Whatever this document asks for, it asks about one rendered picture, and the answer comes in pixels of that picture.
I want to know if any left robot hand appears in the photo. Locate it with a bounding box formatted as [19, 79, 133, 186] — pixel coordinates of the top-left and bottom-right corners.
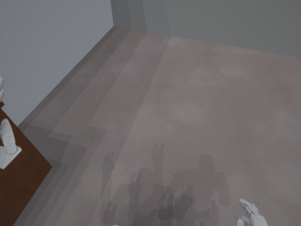
[0, 76, 22, 170]

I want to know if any counter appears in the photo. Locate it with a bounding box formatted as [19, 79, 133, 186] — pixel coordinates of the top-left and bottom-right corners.
[0, 101, 52, 226]

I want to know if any right robot hand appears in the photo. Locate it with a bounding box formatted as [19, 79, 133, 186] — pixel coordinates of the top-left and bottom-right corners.
[236, 199, 268, 226]

